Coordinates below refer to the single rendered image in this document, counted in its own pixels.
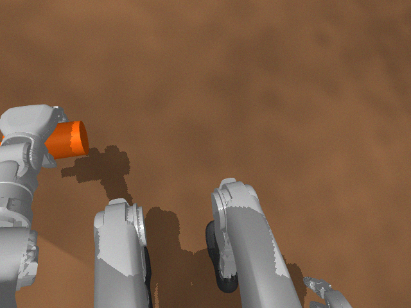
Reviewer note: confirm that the bottle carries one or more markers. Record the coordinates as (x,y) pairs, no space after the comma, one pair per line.
(68,140)

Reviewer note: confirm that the left robot hand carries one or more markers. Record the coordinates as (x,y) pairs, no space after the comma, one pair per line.
(38,120)

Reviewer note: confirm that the left robot arm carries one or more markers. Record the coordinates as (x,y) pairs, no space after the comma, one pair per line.
(21,157)

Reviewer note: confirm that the right robot foot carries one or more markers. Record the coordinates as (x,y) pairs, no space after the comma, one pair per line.
(224,284)

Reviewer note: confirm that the right robot hand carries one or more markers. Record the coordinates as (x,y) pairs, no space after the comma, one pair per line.
(333,298)

